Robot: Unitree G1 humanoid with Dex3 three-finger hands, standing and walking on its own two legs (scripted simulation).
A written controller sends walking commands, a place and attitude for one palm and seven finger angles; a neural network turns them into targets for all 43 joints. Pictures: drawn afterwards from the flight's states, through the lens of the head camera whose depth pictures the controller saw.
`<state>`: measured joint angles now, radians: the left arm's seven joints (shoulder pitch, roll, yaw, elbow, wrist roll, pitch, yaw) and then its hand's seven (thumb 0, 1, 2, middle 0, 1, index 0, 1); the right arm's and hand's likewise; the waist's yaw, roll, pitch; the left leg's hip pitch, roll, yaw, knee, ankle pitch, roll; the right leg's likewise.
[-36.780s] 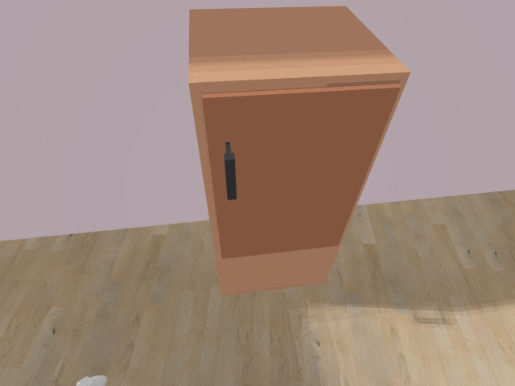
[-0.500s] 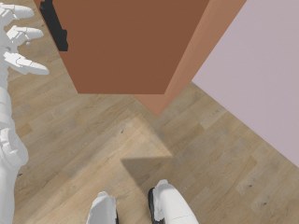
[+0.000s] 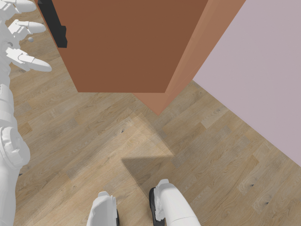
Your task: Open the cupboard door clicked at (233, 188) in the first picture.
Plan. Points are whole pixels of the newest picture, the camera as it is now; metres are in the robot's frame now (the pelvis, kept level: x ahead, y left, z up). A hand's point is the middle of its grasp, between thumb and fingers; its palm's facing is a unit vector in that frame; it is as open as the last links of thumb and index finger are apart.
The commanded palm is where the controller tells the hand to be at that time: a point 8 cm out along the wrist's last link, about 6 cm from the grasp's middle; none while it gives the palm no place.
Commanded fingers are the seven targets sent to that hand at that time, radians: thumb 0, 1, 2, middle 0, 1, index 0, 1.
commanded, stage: slide the fingers in behind the handle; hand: left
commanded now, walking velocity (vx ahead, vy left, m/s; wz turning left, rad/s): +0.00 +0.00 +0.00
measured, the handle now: (55, 18) +0.61 +0.17 +0.08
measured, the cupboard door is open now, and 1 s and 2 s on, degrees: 45 45 45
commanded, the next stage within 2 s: close the thumb around the handle in 1.36 s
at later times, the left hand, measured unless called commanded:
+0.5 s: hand (50, 39) +0.55 +0.18 +0.07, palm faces -0.07 -1.00 +0.00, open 14.0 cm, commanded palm +0.53 +0.22 +0.07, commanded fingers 0.00 -0.50 0.30 -0.30 -1.20 -0.30 -1.20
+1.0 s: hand (61, 42) +0.54 +0.15 +0.07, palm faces -0.05 -1.00 -0.02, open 14.0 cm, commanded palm +0.52 +0.20 +0.07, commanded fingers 0.00 -0.50 0.30 -0.30 -1.20 -0.30 -1.20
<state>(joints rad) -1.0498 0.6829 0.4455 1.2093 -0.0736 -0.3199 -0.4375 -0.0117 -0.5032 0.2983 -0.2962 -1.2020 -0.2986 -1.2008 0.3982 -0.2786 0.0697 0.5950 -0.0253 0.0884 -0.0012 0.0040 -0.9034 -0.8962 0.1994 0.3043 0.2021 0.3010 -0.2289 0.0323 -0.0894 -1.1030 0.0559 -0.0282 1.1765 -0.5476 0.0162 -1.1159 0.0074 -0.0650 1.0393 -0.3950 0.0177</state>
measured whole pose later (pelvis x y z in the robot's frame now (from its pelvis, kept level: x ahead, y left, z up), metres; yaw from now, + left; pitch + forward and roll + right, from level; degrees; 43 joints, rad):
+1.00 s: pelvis +0.00 -0.01 +0.01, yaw +1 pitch +25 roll -3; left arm -1.00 0.50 0.37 1.18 -0.05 -0.39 -0.24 -0.01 -0.50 0.30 -0.26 -1.19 -0.30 -1.20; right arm 0.38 -0.26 0.04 0.60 -0.04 0.06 0.02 0.00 -0.90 -0.90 0.20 0.30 0.20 0.30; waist -0.21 0.04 -0.10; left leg -1.04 0.05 -0.02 1.14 -0.54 0.01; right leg -1.07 0.00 -0.05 1.04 -0.41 0.01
